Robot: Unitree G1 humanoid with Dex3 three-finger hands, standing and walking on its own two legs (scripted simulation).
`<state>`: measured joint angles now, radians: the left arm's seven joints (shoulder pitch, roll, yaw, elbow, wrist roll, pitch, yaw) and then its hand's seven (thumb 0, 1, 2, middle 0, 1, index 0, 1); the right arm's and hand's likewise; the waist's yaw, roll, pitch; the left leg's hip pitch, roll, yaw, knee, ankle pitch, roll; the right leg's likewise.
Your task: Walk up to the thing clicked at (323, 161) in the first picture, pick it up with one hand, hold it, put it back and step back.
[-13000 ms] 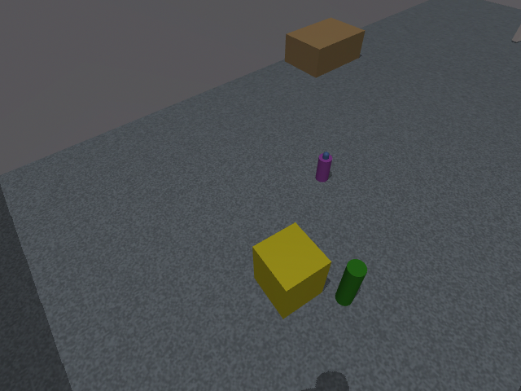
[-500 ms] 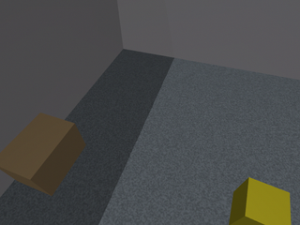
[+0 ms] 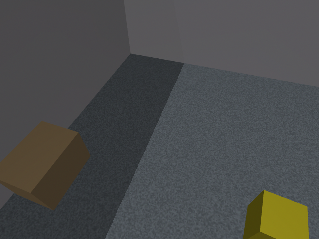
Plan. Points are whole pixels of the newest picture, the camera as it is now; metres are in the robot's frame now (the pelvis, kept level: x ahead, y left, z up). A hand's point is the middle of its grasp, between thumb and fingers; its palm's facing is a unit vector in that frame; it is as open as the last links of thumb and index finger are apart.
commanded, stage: stand
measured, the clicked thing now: out of the picture +0.45 -1.23 -0.69
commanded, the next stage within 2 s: walk up in 0.88 s
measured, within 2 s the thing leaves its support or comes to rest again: neither
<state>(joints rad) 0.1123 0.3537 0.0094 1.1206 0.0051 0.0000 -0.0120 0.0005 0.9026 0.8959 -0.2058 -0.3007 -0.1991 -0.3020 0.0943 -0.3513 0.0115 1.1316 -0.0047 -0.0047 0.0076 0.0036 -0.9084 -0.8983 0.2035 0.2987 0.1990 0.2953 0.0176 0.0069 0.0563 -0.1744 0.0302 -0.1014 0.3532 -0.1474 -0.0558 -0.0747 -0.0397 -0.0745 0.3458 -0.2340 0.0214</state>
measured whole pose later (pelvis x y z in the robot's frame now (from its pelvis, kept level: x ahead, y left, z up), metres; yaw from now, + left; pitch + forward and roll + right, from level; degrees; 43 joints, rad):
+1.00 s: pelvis +0.02 +0.01 +0.00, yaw +2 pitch -2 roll +0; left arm 0.20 0.37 0.07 1.04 0.04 -0.03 -0.05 0.00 0.90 0.90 -0.21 -0.30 -0.20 -0.30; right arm 0.20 -0.37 -0.04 1.08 -0.03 0.00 0.04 0.00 -0.91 -0.90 0.20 0.30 0.20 0.30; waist 0.03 -0.01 0.03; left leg -0.29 0.03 -0.03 0.66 -0.39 0.01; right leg -0.06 -0.06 -0.10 0.39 -0.30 -0.02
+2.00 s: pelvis +0.36 +0.02 -0.02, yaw -18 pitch -2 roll +0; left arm 0.41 0.40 0.03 0.78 0.01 -0.06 -0.01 0.00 0.90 0.90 -0.21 -0.30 -0.20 -0.30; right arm 0.19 -0.43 -0.08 0.79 -0.02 -0.01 0.04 0.01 -0.91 -0.90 0.20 0.30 0.20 0.30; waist 0.04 0.05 0.11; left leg -0.46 0.07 0.00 0.70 -0.20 0.01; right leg -0.22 0.02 0.09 0.65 -0.39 0.01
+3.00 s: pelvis +0.36 +0.04 -0.02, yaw -36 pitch -3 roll +1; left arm 0.21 0.37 0.01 0.98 0.01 -0.01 -0.02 0.00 0.90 0.90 -0.21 -0.30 -0.20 -0.30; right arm 0.20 -0.39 -0.02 0.98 -0.01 -0.02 0.02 0.01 -0.91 -0.90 0.20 0.30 0.20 0.30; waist 0.00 0.00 0.05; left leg -0.25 0.06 0.03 0.63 -0.34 -0.01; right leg -0.30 0.02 0.06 0.64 -0.29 -0.02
